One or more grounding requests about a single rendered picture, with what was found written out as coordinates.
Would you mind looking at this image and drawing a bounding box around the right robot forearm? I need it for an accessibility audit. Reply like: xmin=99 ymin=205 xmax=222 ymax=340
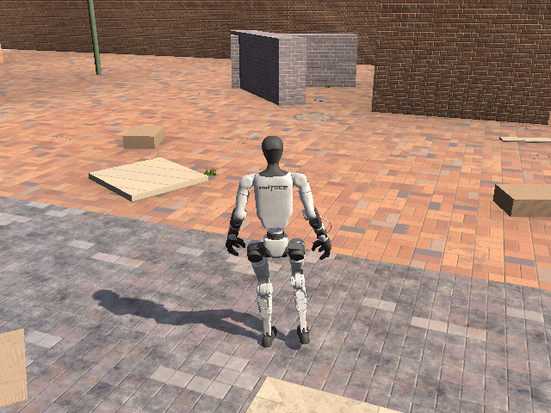
xmin=309 ymin=207 xmax=328 ymax=242

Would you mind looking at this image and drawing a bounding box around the right robot hand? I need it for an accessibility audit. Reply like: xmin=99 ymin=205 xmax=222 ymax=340
xmin=312 ymin=238 xmax=331 ymax=260

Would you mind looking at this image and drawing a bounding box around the left robot hand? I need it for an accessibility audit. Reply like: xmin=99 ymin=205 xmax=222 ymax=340
xmin=226 ymin=237 xmax=245 ymax=256

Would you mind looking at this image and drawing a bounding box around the robot right upper arm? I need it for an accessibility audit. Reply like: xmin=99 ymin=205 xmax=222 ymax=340
xmin=291 ymin=173 xmax=317 ymax=220

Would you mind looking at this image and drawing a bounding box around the right robot shin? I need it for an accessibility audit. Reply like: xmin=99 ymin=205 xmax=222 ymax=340
xmin=294 ymin=274 xmax=307 ymax=333

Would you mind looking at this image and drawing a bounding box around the left robot thigh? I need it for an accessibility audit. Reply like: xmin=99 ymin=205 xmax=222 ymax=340
xmin=247 ymin=240 xmax=273 ymax=298

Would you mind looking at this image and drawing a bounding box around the left robot forearm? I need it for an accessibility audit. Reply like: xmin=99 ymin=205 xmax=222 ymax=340
xmin=227 ymin=207 xmax=243 ymax=240

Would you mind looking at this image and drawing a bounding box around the robot left upper arm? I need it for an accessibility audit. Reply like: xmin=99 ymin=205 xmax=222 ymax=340
xmin=233 ymin=174 xmax=256 ymax=221

